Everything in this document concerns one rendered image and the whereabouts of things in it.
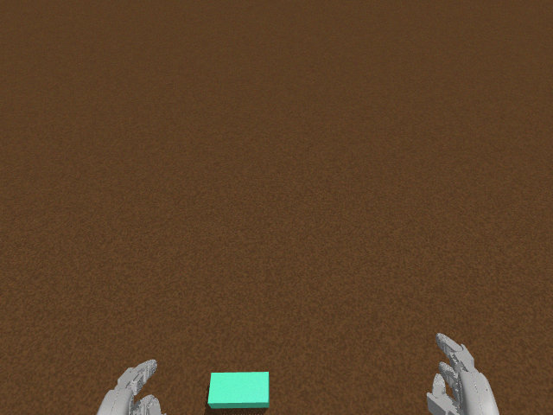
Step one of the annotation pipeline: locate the carton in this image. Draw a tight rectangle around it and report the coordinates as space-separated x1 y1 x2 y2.
207 372 270 408

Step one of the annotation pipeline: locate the left robot hand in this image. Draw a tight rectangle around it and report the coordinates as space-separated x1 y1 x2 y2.
96 360 167 415

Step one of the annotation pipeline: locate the right robot hand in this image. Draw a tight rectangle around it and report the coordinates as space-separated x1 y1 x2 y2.
427 333 499 415

